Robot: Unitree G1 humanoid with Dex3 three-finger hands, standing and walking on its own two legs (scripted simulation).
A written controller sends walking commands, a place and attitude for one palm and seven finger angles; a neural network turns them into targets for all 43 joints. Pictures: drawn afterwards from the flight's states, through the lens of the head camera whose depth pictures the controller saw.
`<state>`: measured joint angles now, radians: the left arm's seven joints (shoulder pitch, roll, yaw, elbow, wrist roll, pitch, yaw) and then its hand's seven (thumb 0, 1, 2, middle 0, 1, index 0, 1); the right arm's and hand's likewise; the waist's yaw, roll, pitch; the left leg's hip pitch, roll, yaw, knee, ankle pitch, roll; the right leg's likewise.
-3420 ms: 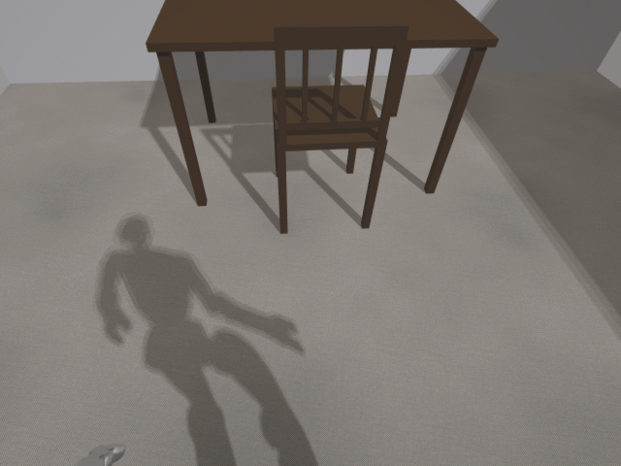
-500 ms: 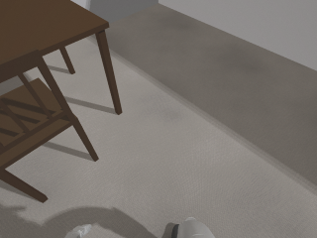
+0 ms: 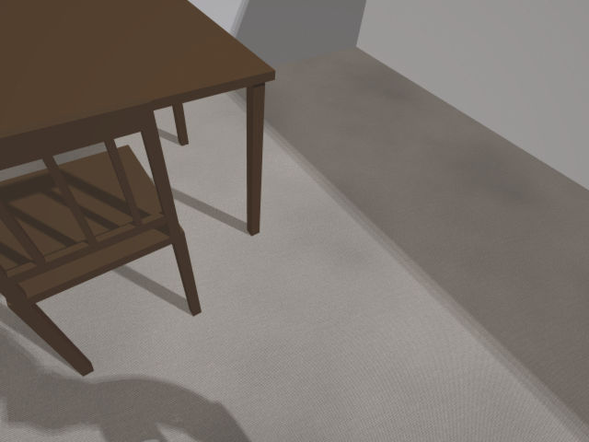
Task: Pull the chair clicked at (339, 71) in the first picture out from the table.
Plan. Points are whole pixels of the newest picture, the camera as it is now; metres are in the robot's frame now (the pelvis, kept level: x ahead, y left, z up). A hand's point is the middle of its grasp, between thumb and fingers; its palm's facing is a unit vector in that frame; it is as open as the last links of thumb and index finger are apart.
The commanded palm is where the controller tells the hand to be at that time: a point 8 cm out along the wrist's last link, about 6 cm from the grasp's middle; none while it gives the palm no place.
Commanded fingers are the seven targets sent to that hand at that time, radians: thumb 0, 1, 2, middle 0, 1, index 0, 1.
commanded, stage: turn to face it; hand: left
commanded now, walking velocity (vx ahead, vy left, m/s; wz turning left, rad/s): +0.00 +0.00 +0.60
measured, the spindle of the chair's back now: (72, 203) +0.54 +0.46 -0.08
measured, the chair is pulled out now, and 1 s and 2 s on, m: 0.00 0.00 0.00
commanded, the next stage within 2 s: take the last steps up to it in 0.96 s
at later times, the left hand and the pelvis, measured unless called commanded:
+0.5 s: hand out of the picture +0.07 +0.18 -0.13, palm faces +0.27 -0.92 -0.28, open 7.3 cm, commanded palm none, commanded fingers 0.00 0.90 0.90 -0.20 -0.30 -0.20 -0.30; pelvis +0.00 -0.05 +0.01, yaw +15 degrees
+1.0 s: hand out of the picture -0.14 +0.18 -0.17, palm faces +0.53 -0.81 -0.25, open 7.3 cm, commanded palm none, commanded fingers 0.00 0.90 0.90 -0.20 -0.30 -0.20 -0.30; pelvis -0.03 -0.02 +0.01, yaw +30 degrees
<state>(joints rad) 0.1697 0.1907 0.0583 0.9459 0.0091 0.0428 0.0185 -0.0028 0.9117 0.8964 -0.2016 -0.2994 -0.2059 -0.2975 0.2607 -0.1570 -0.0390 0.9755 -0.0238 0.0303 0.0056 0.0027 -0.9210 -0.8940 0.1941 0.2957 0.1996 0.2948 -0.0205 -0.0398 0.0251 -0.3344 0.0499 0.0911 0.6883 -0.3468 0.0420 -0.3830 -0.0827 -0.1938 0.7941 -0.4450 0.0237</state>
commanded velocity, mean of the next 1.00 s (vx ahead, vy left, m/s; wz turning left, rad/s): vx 0.00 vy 0.00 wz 0.48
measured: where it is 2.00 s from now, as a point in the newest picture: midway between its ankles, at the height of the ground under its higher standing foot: outside the picture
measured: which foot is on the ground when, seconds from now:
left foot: down 0.00-0.46, up 0.48-0.88, down 0.90-1.00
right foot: up 0.00-0.44, down 0.46-0.90, up 0.92-1.00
